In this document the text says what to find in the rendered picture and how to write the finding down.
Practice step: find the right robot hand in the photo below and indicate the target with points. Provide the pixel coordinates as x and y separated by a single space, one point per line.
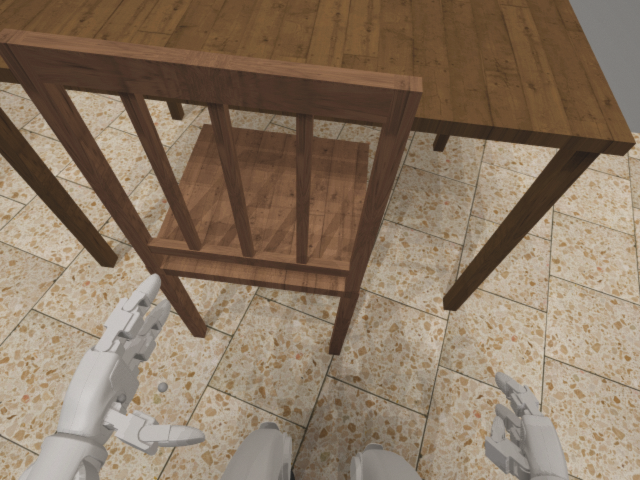
535 448

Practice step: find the robot left shin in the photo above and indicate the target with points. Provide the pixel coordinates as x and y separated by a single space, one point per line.
269 425

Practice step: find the chair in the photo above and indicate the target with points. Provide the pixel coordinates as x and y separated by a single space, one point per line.
253 207

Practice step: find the table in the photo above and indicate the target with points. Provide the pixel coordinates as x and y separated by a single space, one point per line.
517 71

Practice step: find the left robot hand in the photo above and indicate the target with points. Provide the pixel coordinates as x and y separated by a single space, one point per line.
110 368

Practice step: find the robot left forearm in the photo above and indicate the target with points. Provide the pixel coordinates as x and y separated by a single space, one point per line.
67 457

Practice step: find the robot left thigh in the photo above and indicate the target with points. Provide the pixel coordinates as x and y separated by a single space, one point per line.
265 454

